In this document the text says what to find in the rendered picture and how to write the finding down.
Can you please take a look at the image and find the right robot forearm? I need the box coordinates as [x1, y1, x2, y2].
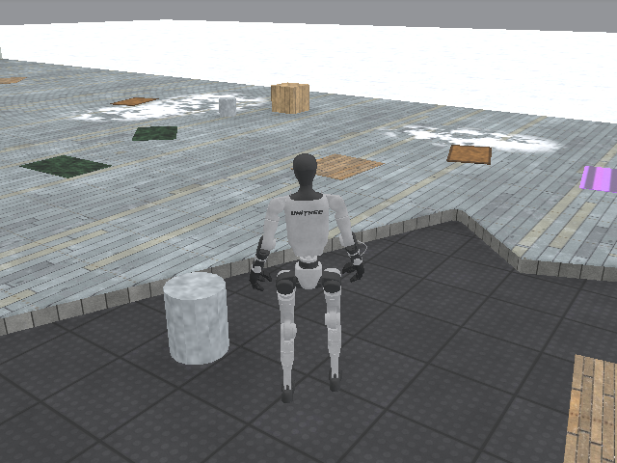
[345, 232, 362, 265]

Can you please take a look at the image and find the robot left hand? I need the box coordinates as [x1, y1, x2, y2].
[249, 269, 272, 291]

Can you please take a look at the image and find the robot left thigh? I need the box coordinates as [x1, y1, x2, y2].
[276, 270, 297, 340]

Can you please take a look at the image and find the right robot upper arm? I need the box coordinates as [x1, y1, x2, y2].
[326, 194, 355, 247]

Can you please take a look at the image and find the robot right hand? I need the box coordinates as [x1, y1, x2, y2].
[342, 262, 364, 283]

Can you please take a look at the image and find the left robot upper arm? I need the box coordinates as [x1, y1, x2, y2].
[260, 196, 286, 251]

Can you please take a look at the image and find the left robot forearm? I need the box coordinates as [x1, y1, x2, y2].
[252, 236, 270, 273]

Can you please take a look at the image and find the robot left foot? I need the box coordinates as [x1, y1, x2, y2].
[282, 378, 295, 403]

